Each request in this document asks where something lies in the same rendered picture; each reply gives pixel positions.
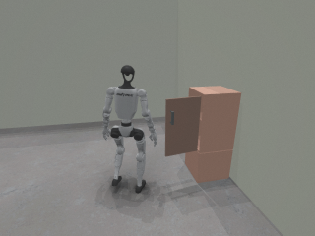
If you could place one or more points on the robot right shin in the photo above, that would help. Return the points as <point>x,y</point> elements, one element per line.
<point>140,170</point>

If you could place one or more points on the handle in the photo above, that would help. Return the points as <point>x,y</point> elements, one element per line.
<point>172,117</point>

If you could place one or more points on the robot shin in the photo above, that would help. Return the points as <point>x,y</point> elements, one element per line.
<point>117,163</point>
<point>140,170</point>

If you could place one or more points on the right robot upper arm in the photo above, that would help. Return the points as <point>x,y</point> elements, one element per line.
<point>144,102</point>

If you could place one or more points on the robot left forearm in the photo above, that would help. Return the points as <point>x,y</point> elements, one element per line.
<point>106,119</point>

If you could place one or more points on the cupboard door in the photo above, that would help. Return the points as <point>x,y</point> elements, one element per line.
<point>182,137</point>

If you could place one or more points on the robot left shin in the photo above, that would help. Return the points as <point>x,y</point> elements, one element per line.
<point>117,163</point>

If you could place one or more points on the left robot upper arm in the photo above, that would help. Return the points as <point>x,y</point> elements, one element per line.
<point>108,100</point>

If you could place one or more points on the robot right hand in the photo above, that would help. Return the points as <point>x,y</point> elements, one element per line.
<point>154,136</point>

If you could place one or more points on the robot left hand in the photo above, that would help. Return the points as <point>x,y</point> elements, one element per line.
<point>106,132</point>

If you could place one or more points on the robot right forearm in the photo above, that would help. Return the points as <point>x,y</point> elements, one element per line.
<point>150,122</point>

